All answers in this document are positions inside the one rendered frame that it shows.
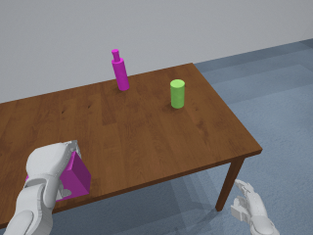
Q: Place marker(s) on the robot left forearm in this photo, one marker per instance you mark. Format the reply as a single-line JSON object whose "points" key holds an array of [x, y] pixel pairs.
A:
{"points": [[34, 206]]}

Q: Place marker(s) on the robot left hand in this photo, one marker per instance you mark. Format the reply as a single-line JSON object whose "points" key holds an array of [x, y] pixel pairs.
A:
{"points": [[52, 160]]}

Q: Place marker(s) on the robot right hand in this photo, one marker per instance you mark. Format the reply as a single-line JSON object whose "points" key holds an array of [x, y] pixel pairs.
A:
{"points": [[245, 208]]}

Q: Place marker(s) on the table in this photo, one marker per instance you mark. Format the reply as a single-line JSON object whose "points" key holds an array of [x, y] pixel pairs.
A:
{"points": [[128, 139]]}

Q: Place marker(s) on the robot right forearm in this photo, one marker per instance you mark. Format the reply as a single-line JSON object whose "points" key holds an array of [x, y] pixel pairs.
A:
{"points": [[262, 225]]}

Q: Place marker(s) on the sponge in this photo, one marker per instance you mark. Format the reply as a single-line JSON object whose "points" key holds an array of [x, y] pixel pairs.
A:
{"points": [[75, 177]]}

